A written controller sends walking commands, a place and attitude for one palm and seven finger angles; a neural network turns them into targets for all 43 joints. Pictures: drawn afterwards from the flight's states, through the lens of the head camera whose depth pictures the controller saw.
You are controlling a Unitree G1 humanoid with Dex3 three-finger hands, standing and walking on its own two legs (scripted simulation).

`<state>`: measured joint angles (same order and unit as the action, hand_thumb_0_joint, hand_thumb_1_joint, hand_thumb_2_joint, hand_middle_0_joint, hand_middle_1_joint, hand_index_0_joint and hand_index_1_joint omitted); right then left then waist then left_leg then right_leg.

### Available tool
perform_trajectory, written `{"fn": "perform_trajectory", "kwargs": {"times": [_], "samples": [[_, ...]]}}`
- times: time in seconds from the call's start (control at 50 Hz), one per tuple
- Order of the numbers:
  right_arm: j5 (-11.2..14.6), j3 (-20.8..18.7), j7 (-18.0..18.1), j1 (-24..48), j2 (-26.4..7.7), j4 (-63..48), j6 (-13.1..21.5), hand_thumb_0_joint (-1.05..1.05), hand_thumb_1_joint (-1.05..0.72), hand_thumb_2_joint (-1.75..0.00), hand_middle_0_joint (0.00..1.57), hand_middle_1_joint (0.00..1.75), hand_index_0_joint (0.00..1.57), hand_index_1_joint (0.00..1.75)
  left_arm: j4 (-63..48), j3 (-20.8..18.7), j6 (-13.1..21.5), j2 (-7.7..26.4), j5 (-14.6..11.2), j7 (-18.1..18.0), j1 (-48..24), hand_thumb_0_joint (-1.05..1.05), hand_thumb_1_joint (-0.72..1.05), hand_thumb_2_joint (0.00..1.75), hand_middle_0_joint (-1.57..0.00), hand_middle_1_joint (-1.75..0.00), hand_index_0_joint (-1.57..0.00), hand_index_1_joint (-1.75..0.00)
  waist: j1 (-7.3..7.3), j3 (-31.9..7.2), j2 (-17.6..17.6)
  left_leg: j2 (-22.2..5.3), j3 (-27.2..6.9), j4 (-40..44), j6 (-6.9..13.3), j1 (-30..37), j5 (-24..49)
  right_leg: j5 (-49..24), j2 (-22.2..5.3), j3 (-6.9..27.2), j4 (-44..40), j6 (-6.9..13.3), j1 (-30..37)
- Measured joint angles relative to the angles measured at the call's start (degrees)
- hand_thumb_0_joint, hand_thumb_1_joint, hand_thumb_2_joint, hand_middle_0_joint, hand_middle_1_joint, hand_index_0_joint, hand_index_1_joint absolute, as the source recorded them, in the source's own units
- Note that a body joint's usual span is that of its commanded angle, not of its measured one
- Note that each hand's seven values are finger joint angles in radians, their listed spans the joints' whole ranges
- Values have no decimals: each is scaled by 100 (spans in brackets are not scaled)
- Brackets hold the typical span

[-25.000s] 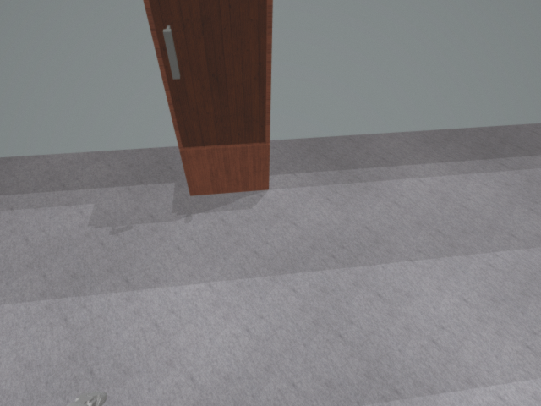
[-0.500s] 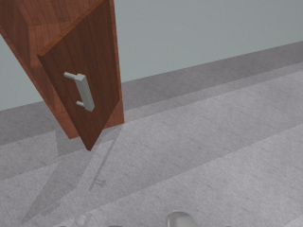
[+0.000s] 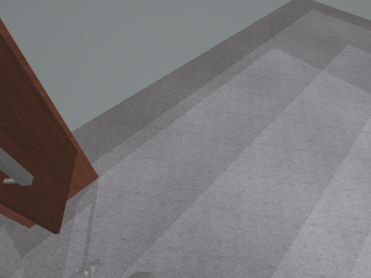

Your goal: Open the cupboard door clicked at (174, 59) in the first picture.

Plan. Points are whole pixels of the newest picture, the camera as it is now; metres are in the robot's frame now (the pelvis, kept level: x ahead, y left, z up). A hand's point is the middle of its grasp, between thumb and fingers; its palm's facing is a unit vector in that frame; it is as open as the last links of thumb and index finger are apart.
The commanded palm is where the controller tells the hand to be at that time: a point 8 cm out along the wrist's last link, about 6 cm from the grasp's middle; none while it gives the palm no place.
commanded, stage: walk to a spot facing it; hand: left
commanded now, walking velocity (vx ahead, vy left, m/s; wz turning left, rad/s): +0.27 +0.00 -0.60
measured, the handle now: out of the picture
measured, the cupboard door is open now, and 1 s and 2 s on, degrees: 50 50 50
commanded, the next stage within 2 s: turn to face it in 1.78 s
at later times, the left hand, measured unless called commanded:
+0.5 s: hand (148, 234) +0.24 +0.10 -0.15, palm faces -0.28 -0.93 -0.22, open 7.4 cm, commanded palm none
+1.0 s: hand (180, 162) +0.46 +0.03 -0.15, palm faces -0.48 -0.86 -0.18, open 7.4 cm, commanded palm none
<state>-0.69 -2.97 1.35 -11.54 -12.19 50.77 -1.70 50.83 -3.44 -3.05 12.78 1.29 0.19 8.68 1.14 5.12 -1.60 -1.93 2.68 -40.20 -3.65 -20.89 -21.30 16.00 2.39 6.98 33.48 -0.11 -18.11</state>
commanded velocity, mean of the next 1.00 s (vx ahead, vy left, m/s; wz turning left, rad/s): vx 0.34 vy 0.00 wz -0.45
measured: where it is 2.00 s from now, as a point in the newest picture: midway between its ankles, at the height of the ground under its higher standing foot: (253, 190)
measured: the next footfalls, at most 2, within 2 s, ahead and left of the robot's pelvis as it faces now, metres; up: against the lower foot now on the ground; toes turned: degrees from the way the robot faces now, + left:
left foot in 0.02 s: +0.06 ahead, +0.13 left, +0.00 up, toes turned +2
right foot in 0.36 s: +0.11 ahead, -0.16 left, +0.00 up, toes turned -21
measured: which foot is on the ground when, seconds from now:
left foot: up 0.00-0.00, down 0.02-0.36, up 0.38-0.74, down 0.76-1.00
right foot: down 0.00-0.02, up 0.04-0.34, down 0.36-0.76, up 0.78-1.00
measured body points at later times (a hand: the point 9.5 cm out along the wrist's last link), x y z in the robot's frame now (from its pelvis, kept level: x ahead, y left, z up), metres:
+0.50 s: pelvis +0.09 -0.05 +0.00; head +0.13 -0.08 +0.45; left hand +0.25 +0.15 -0.13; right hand +0.01 -0.30 -0.15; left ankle +0.10 +0.09 -0.66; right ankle +0.07 -0.14 -0.73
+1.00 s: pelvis +0.30 -0.10 +0.01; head +0.33 -0.10 +0.46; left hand +0.48 +0.08 -0.14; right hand +0.19 -0.32 -0.13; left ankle +0.34 +0.00 -0.73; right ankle +0.26 -0.24 -0.66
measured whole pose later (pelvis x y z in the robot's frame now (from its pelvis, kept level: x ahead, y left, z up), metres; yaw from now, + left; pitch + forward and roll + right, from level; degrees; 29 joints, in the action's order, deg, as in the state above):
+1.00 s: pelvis +0.30 -0.10 +0.01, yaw -32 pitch +1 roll +0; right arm -2.1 -2.3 1.1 -17.3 -9.7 56.0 4.1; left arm 56.0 -4.5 0.0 12.5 1.9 2.4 11.2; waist -0.4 2.4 -1.7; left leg -4.3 11.2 -23.5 0.2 -10.3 -13.7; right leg 13.9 -4.5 -2.7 57.4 0.8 -32.5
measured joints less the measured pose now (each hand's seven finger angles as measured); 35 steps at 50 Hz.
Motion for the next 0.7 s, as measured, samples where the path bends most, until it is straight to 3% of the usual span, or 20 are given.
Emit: {"fn": "perform_trajectory", "kwargs": {"times": [0.02,0.08,0.12,0.16,0.26,0.36,0.38,0.42,0.48,0.58,0.7], "samples": [[-20,27,-4,-57,-17,-63,64,1,-91,-89,20,30,20,30,-13,-5,-27,-23,-15,13,58,0,90,90,-21,-30,-20,-30,3,-100,76,-44,-60,517,83,178,-1,130,85,1,149,2,-107],[-146,116,11,-182,81,-74,201,0,-91,-89,20,30,20,30,33,-79,-97,24,-1,115,85,0,90,90,-20,-30,-20,-30,25,-177,58,-161,58,472,337,167,392,1118,84,-268,1533,10,-643],[-178,175,3,-350,157,-40,233,0,-91,-89,20,30,20,30,64,-143,-73,67,38,206,88,0,90,90,-20,-30,-20,-30,-9,-212,7,-232,194,721,345,372,433,947,-54,-522,2427,-22,-972],[-185,199,8,-506,195,26,258,0,-91,-89,20,30,20,30,60,-171,-36,73,48,277,102,0,91,90,-20,-30,-20,-30,-56,-239,14,-311,341,1061,303,608,526,650,-231,-739,2768,-74,-1158],[-192,152,-27,-811,163,191,325,0,-91,-89,20,30,20,30,76,-130,21,11,37,349,100,0,91,90,-20,-30,-20,-30,-15,-227,149,-523,748,1493,179,1058,543,461,-513,-1071,1658,-87,-1008],[-168,68,-87,-1116,18,337,274,0,-91,-89,20,30,20,30,76,-62,133,-16,39,374,-8,0,91,90,-20,-30,-20,-30,142,-183,270,-795,1076,891,-51,1165,-31,409,-442,-1343,110,116,-284],[-123,54,-107,-1151,-9,398,233,0,-91,-89,20,30,20,30,56,-58,230,-5,41,353,-31,0,91,90,-20,-30,-20,-30,108,-172,257,-845,1057,329,-22,999,-289,-30,-418,-1318,34,212,-258],[-82,22,-124,-1011,-95,577,74,1,-91,-89,20,30,20,30,66,-43,369,-71,-14,253,-67,0,91,90,-20,-30,-20,-30,67,-52,336,-749,538,-1190,38,427,-769,-35,-319,-1294,342,310,-260],[-96,-43,-139,-684,-148,677,-4,1,-91,-89,20,30,20,30,128,-15,421,-159,-33,117,115,0,91,90,-20,-30,-20,-30,29,-24,342,-571,181,-2257,33,-344,-375,111,-178,-1186,6,334,93],[-111,-86,-187,-173,-54,386,134,1,-91,-89,20,30,20,30,419,11,475,-220,-2,87,545,0,90,90,-20,-30,-20,-30,-22,-112,172,-467,101,-1513,-19,-966,346,-83,-60,-901,-811,334,679],[-84,-32,-227,309,101,123,301,1,-91,-90,20,30,20,30,721,10,487,-238,-4,118,938,0,90,90,-20,-30,-20,-30,-226,-127,41,-266,69,-43,37,-788,723,246,-8,-600,-995,214,1242]]}}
